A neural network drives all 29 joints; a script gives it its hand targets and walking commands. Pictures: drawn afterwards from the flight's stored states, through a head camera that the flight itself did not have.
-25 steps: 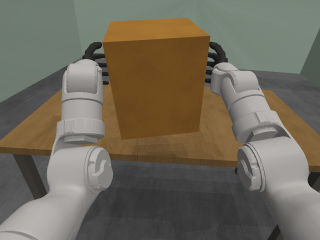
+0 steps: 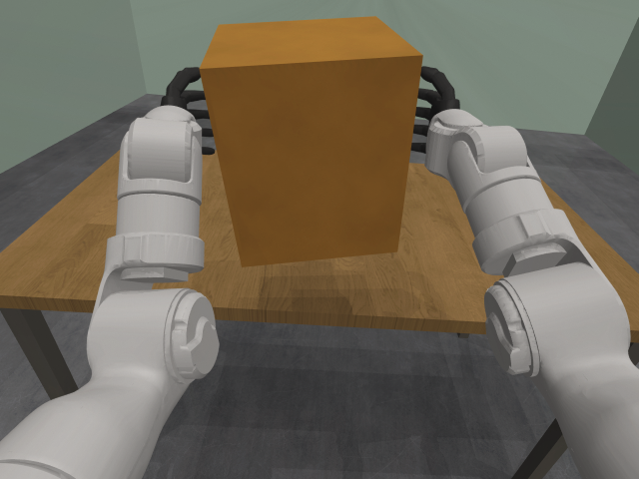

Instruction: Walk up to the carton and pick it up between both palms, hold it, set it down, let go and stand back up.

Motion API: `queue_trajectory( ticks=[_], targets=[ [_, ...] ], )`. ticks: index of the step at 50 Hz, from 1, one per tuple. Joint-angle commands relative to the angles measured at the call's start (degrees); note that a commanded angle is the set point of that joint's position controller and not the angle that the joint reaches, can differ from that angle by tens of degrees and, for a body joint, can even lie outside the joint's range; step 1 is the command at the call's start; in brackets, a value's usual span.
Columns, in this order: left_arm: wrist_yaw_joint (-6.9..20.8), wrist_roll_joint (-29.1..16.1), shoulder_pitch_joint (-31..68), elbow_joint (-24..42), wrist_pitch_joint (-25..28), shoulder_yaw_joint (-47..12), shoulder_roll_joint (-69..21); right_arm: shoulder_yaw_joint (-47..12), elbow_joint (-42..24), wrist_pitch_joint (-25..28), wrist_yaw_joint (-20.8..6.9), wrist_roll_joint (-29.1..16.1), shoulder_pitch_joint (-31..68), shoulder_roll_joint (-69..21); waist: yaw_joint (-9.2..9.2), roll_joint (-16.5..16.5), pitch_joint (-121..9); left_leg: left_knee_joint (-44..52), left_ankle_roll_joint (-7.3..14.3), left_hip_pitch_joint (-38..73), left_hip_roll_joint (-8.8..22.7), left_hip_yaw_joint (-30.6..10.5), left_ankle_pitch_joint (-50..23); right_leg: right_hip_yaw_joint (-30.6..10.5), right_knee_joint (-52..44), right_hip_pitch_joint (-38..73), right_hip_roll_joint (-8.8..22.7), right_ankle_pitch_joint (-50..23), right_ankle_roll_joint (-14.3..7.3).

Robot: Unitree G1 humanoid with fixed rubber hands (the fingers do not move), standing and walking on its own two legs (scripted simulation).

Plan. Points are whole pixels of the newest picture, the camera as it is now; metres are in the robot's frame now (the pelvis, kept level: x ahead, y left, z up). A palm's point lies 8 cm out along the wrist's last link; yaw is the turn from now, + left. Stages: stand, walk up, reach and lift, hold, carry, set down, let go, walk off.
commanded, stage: hold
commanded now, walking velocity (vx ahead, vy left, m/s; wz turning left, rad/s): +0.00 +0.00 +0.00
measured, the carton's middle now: (309, 140) +0.45 +0.00 +0.29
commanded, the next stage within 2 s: none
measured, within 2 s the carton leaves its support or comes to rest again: neither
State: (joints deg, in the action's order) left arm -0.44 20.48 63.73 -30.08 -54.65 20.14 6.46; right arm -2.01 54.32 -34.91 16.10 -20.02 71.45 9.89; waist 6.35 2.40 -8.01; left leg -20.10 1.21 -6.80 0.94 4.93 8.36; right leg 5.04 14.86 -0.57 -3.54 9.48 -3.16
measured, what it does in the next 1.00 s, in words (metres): stands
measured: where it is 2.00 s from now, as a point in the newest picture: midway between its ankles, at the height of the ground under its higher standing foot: outside the picture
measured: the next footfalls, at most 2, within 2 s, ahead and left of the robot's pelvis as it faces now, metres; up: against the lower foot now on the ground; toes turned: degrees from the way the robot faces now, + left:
none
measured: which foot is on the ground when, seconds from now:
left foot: down 0.00-1.00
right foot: down 0.00-1.00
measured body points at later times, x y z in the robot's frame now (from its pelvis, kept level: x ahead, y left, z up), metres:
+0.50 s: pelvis -0.02 +0.00 +0.00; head -0.12 +0.02 +0.44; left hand +0.36 +0.16 +0.36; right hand +0.36 -0.14 +0.36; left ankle +0.03 +0.10 -0.75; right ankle -0.01 -0.07 -0.75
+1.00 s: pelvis -0.01 +0.00 +0.00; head -0.10 +0.02 +0.44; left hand +0.38 +0.16 +0.32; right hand +0.37 -0.14 +0.33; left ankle +0.03 +0.10 -0.75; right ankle -0.01 -0.07 -0.75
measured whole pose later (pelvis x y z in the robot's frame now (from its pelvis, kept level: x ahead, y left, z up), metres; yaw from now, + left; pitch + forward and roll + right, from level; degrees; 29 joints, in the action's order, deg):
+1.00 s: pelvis -0.01 +0.00 +0.00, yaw +1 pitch -4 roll -1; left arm 0.9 19.5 63.5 -30.4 -56.5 20.2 6.9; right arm -1.0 52.4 -39.7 17.8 -19.1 71.0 9.4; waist 5.8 1.7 -9.9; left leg -20.2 1.3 -8.8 0.6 3.8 7.5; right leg 5.8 16.3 -2.9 -3.4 9.7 -3.4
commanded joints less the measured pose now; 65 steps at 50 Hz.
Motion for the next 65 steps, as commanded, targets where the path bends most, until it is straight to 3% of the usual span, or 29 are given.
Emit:
queue_trajectory(
  ticks=[1, 7, 11, 14, 15, 18, 19, 20, 24, 26, 29, 32, 35, 38, 39, 41, 48, 50, 51, 52, 54, 56, 57, 58, 59, 61, 62, 65],
  targets=[
    [12.1, -13.9, 42.3, 18.0, 1.7, -15.4, -29.0, -8.6, -26.9, 1.1, -8.3, -12.9, 44.9, -29.0, 0.42, -7.7, -23.4, -2.3, -4.1, 12.3, -1.3, -5.4, -25.2, -4.9, 1.8, 4.8, 1.3, -29.7, 5.2],
    [13.2, -13.3, 43.6, 14.6, 1.6, -14.3, -28.7, -6.5, -26.4, -1.4, -7.8, -11.7, 44.5, -30.6, -0.10, -5.2, -19.0, 0.4, -3.1, 10.0, -1.1, -4.8, -14.0, -4.8, 0.3, 1.1, 1.8, -20.3, 5.9],
    [13.5, -13.7, 46.6, 12.0, 2.3, -13.6, -29.0, -5.3, -26.0, -1.6, -8.1, -10.0, 48.0, -30.7, -1.37, -2.4, -18.4, 2.2, -2.2, 6.3, -0.6, -5.2, -7.2, -4.8, -0.2, -0.8, 1.6, -11.3, 5.2],
    [13.4, -14.4, 51.2, 5.1, 3.4, -13.4, -30.4, 0.0, -21.8, -1.1, -8.8, -6.4, 51.6, -30.3, 0.11, -2.9, -17.5, 3.4, -1.7, 3.1, 0.3, -6.1, 3.8, -5.5, -1.1, -4.7, 2.3, 0.0, 4.4],
    [13.2, -14.1, 51.5, 2.1, 4.1, -12.7, -30.9, 1.0, -19.7, -0.8, -9.4, -5.6, 52.5, -30.6, -0.57, -3.1, -16.2, 4.0, -1.5, 1.5, 0.6, -6.6, 7.3, -5.8, -1.7, -5.3, 2.5, 3.8, 4.2],
    [12.7, -13.4, 51.9, -4.3, 5.3, -11.3, -31.2, 4.4, -15.6, 0.5, -10.4, -4.3, 54.2, -29.9, -0.60, -3.2, -18.1, 3.3, -2.1, 2.2, 0.7, -7.9, 10.0, -7.8, -2.6, -8.6, 3.6, 8.7, 3.6],
    [12.5, -13.0, 52.7, -4.1, 5.6, -11.6, -32.2, 3.4, -14.4, 0.4, -10.8, -4.3, 54.0, -30.0, -1.59, -3.0, -19.7, 3.9, -1.8, 3.0, 1.1, -8.2, 9.0, -7.3, -2.5, -7.5, 3.2, 6.7, 3.7],
    [12.1, -13.5, 53.2, -4.6, 5.9, -11.1, -32.0, 4.8, -12.9, 0.5, -10.9, -3.8, 54.5, -29.7, -0.41, -4.0, -19.0, 4.1, -2.0, 2.0, 1.2, -8.5, 9.1, -7.2, -1.4, -7.1, 2.9, 4.6, 3.7],
    [12.3, -11.5, 50.5, -11.0, 6.5, -6.6, -29.1, 7.3, -6.6, 1.0, -11.2, -3.1, 53.8, -25.7, -1.34, -5.0, -13.4, 5.7, -1.9, -0.2, 1.2, -7.6, 9.3, -6.3, -1.0, -5.4, 2.4, 2.4, 4.7],
    [12.5, -10.9, 50.3, -11.0, 6.7, -5.8, -27.9, 6.1, -4.6, 1.3, -11.6, -3.5, 53.6, -25.8, -2.04, -4.0, -14.2, 5.1, -1.4, 0.1, 0.7, -6.7, 4.4, -5.9, -1.5, -4.7, 2.6, -0.5, 4.7],
    [12.7, -10.9, 50.8, -7.7, 6.4, -6.1, -27.9, 5.5, -7.8, 1.8, -11.3, -4.8, 53.9, -25.5, -1.63, -6.3, -19.1, 2.8, -2.4, 4.9, -0.1, -5.5, -4.1, -5.6, -1.0, -3.2, 2.4, -7.6, 4.6],
    [12.7, -10.9, 48.6, -3.9, 5.7, -6.1, -27.0, 2.9, -11.2, 1.6, -10.8, -7.3, 52.7, -25.5, -2.27, -5.9, -22.3, 0.7, -2.7, 9.0, -0.8, -4.8, -14.5, -5.3, -0.1, -1.1, 1.7, -17.2, 4.8],
    [13.3, -11.5, 46.0, 1.0, 5.1, -7.4, -27.5, 0.3, -16.4, 1.5, -10.0, -8.4, 50.8, -24.9, -1.85, -6.5, -23.6, -0.2, -3.6, 9.8, -0.8, -5.0, -20.1, -4.9, 1.2, 2.4, 1.5, -24.0, 4.9],
    [14.0, -13.0, 45.8, 5.5, 4.4, -9.4, -27.4, -1.3, -20.5, 1.2, -9.3, -9.1, 49.9, -26.7, -0.85, -5.2, -25.7, -1.0, -3.4, 11.1, -1.2, -4.8, -20.6, -4.9, 1.2, 3.8, 1.6, -25.6, 5.3],
    [13.9, -13.9, 45.5, 7.1, 4.2, -11.1, -28.5, -1.8, -22.4, 1.1, -8.9, -9.8, 50.1, -27.0, -0.11, -6.5, -26.0, -1.3, -3.7, 11.0, -1.5, -5.1, -20.9, -5.1, 1.6, 3.8, 1.7, -26.4, 5.3],
    [13.2, -15.9, 47.5, 11.0, 4.5, -14.7, -29.8, -2.6, -25.2, 0.9, -8.3, -10.3, 50.2, -27.6, 1.34, -7.6, -28.7, -1.9, -4.0, 11.9, -1.0, -5.5, -22.0, -5.1, 2.0, 2.8, 1.4, -25.9, 5.1],
    [11.9, -14.8, 47.7, 8.1, 4.2, -14.3, -30.3, -2.3, -23.4, -0.3, -8.9, -8.8, 50.3, -29.9, -0.48, -6.0, -22.1, 0.7, -2.9, 6.2, -0.4, -6.0, -9.6, -5.1, 0.6, -1.8, 1.8, -12.7, 5.2],
    [11.5, -14.5, 48.4, 8.7, 4.6, -13.8, -30.5, -3.1, -24.4, 0.0, -9.1, -8.8, 51.5, -29.8, -1.32, -4.9, -24.5, 0.4, -2.9, 8.0, -0.3, -6.2, -10.5, -5.2, 0.3, -2.1, 1.6, -11.6, 5.1],
    [11.3, -14.7, 47.5, 8.4, 4.4, -14.2, -30.8, -2.4, -23.4, -0.2, -9.2, -9.3, 50.4, -29.0, -0.41, -6.3, -24.9, 0.0, -3.2, 9.0, -0.3, -5.9, -11.1, -5.2, 0.5, -2.6, 1.6, -12.2, 5.0],
    [11.2, -14.3, 48.2, 6.4, 4.3, -13.1, -29.9, -2.3, -21.1, -0.6, -9.4, -9.2, 50.3, -28.9, -1.78, -5.4, -23.0, 0.9, -3.1, 7.9, -0.1, -6.1, -9.2, -5.0, 0.1, -3.1, 1.4, -10.8, 5.0],
    [11.8, -13.1, 49.7, 2.0, 4.2, -10.4, -28.9, 0.1, -16.6, -1.1, -9.8, -7.4, 51.9, -28.5, -1.51, -4.4, -18.1, 2.1, -2.4, 6.0, -0.2, -6.1, -3.3, -5.3, -1.0, -4.4, 2.0, -5.3, 5.0],
    [12.5, -12.6, 49.5, -0.9, 4.3, -9.1, -29.3, 0.9, -15.5, -0.6, -10.3, -6.7, 52.4, -29.1, -2.14, -3.6, -16.7, 3.0, -1.9, 3.6, -0.2, -5.8, -0.4, -5.5, -1.6, -5.1, 2.3, -2.5, 5.0],
    [12.7, -12.5, 50.2, -0.7, 4.7, -8.8, -29.1, 0.0, -16.7, -0.4, -10.5, -7.0, 53.4, -31.2, -3.32, -2.4, -19.4, 1.9, -1.6, 3.9, -0.8, -5.8, -2.2, -6.7, -2.2, -4.7, 3.2, -2.0, 5.1],
    [12.4, -12.7, 51.0, 1.2, 5.1, -9.7, -29.8, -0.9, -17.7, -0.2, -10.5, -7.7, 53.6, -32.0, -3.36, -1.9, -22.8, 1.2, -1.6, 6.6, -0.8, -6.4, -4.8, -7.2, -2.3, -5.2, 3.3, -3.3, 5.1],
    [12.0, -13.1, 51.9, 1.9, 5.4, -10.8, -29.8, -0.2, -18.1, 0.1, -10.5, -8.0, 53.5, -31.6, -2.36, -3.6, -23.9, 1.1, -2.1, 7.3, -0.6, -6.0, -7.3, -6.4, -1.6, -5.3, 2.6, -6.4, 4.8],
    [11.6, -13.4, 52.0, 0.8, 5.8, -10.5, -30.4, 0.4, -17.6, 0.6, -10.4, -7.6, 54.8, -30.2, -2.16, -4.9, -25.2, 0.5, -2.8, 8.0, -0.4, -6.3, -8.7, -5.8, -0.7, -4.6, 2.0, -9.0, 4.6],
    [11.6, -13.1, 51.9, -1.0, 5.7, -9.1, -30.1, 1.2, -17.2, 0.5, -10.3, -7.2, 55.2, -29.4, -2.22, -3.4, -24.7, 0.8, -2.5, 8.5, -0.3, -6.0, -7.3, -5.5, -0.7, -4.6, 1.8, -8.5, 4.9],
    [12.5, -11.6, 50.5, -6.6, 5.3, -6.4, -27.7, 4.9, -10.2, -0.3, -10.5, -5.1, 52.6, -26.5, -1.27, -3.0, -15.8, 3.2, -1.9, 4.9, 0.2, -6.6, 0.1, -6.1, -2.3, -5.7, 2.4, -2.7, 4.7]
  ],
)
